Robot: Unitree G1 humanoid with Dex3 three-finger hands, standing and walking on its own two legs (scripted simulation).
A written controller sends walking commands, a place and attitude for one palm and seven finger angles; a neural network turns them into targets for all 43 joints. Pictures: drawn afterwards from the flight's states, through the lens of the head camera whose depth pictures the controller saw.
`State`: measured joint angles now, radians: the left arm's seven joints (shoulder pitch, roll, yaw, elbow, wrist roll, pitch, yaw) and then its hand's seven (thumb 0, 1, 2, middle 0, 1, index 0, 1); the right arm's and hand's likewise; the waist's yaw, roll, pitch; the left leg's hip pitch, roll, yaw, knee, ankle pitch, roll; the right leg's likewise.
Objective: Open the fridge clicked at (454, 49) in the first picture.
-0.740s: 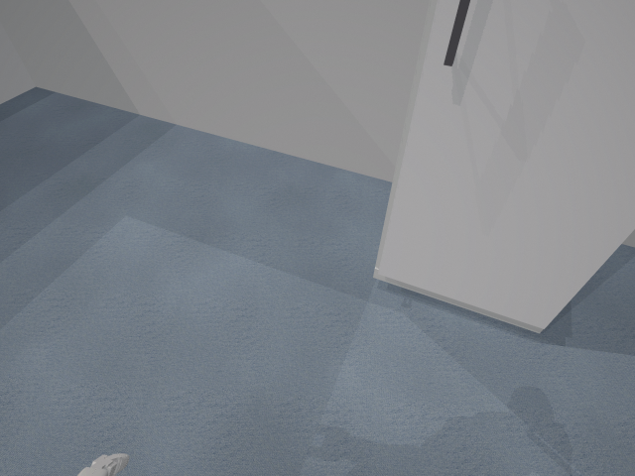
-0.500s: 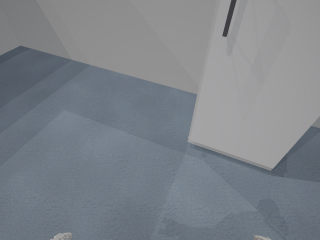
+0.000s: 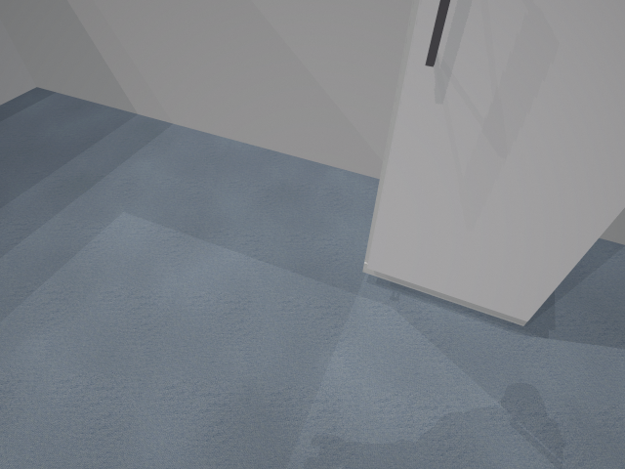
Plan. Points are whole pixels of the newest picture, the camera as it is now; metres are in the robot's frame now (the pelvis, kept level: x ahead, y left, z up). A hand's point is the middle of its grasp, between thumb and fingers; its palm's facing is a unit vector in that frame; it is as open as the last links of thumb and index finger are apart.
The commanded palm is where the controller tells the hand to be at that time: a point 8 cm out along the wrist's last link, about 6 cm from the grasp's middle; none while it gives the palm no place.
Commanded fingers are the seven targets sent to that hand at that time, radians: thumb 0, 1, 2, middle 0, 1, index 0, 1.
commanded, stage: stand and wait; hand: left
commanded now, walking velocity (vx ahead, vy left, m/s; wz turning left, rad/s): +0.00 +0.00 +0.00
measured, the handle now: out of the picture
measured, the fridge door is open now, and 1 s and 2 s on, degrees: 0 0 0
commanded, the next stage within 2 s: look at it before walking up in 0.08 s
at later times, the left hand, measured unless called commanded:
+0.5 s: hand out of the picture +0.07 +0.24 -0.16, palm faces -0.02 -0.95 -0.33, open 7.4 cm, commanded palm none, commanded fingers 0.00 0.90 0.90 -0.20 -0.30 -0.20 -0.30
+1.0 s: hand out of the picture +0.08 +0.23 -0.16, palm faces -0.05 -0.95 -0.32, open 7.4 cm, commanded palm none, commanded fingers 0.00 0.90 0.90 -0.20 -0.30 -0.20 -0.30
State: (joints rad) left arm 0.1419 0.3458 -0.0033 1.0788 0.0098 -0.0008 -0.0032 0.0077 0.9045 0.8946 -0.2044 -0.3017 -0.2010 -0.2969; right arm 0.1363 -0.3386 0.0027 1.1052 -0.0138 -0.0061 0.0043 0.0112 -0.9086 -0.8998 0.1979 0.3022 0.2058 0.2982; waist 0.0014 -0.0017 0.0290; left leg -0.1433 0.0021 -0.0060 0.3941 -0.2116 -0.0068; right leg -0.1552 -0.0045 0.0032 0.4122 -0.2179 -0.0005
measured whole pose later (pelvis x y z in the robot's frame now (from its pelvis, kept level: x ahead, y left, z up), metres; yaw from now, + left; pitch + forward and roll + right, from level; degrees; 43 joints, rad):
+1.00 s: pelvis +0.00 +0.00 +0.00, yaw -4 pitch -1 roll +0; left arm 0.17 0.31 0.01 1.04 0.01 0.03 0.01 0.01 0.91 0.89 -0.20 -0.30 -0.20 -0.30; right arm 0.11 -0.29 -0.01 1.05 -0.01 0.01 -0.02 0.01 -0.91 -0.90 0.20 0.30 0.20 0.30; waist 0.02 -0.01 0.04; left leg -0.17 0.03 0.05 0.45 -0.26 -0.02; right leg -0.21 0.02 0.06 0.47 -0.24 -0.01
